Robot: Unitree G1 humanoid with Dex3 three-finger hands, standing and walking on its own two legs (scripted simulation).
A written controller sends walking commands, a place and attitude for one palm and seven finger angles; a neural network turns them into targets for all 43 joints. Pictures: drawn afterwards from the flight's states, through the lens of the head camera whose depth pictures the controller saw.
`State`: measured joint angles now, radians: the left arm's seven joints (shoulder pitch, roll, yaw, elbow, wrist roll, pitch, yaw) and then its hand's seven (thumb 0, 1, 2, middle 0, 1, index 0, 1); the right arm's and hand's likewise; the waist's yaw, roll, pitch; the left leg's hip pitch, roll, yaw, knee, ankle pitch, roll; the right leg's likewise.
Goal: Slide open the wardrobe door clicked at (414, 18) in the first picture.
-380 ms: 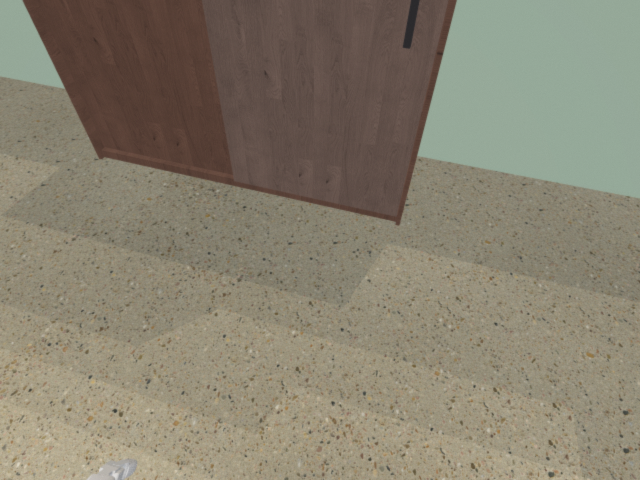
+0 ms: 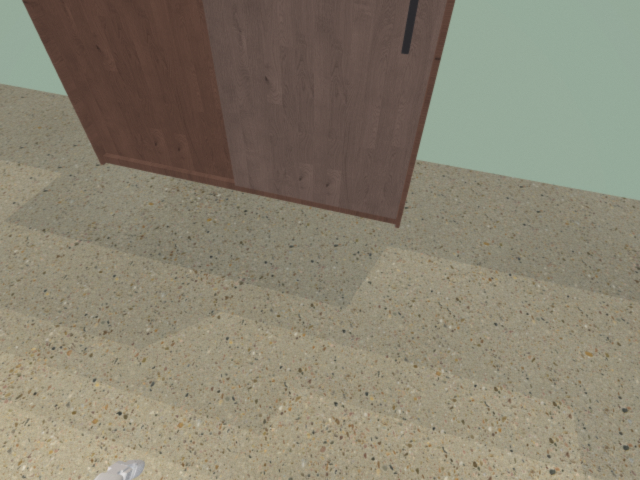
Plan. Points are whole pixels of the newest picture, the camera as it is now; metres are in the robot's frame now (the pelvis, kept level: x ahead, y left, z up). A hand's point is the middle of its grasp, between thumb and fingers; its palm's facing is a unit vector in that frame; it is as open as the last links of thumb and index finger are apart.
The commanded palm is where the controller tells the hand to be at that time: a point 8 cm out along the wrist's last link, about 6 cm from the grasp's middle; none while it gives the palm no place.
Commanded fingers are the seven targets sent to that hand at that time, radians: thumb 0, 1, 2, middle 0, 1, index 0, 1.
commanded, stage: stand and wait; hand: right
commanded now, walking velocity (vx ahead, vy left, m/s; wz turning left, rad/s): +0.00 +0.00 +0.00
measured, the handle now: (411, 20) +1.29 -0.21 +0.09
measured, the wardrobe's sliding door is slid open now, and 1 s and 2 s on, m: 0.00 0.00 0.00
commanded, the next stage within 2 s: look at it before walking up in 0.44 s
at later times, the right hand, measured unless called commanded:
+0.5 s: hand out of the picture +0.07 -0.24 -0.15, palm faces -0.04 +0.94 -0.33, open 7.4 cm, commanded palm none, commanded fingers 0.00 -0.90 -0.90 0.20 0.30 0.20 0.30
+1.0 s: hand out of the picture +0.06 -0.24 -0.15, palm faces -0.04 +0.94 -0.33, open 7.4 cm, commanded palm none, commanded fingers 0.00 -0.90 -0.90 0.20 0.30 0.20 0.30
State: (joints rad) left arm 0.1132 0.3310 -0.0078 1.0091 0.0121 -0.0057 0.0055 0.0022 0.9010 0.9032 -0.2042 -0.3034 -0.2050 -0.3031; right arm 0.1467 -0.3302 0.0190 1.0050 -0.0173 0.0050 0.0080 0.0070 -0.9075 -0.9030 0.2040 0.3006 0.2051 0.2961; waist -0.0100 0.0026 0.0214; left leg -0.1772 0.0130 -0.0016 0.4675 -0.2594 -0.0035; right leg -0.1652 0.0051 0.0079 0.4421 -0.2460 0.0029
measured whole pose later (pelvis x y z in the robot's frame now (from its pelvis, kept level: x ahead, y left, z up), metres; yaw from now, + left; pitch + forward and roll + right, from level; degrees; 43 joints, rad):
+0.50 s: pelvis -0.01 +0.01 +0.00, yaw +0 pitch -2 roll +0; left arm 0.15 0.34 -0.01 1.10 0.01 -0.01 0.00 0.00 0.90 0.90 -0.20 -0.30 -0.20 -0.30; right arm 0.14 -0.34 0.02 1.07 -0.01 0.00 0.01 0.01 -0.91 -0.90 0.20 0.30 0.20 0.30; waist 0.00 0.00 0.03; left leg -0.16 0.00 0.00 0.41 -0.21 0.01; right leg -0.15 -0.01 0.01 0.39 -0.21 0.01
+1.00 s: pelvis -0.01 +0.00 +0.01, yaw +0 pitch -2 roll +0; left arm 0.14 0.33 -0.01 1.11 0.00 -0.01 0.00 0.00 0.90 0.90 -0.20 -0.30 -0.20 -0.30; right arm 0.15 -0.34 0.02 1.08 -0.02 0.00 0.01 0.01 -0.91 -0.90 0.20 0.30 0.20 0.30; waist -0.01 0.01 0.03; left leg -0.15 0.00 -0.01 0.38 -0.20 0.00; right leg -0.14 -0.01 0.00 0.37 -0.19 0.01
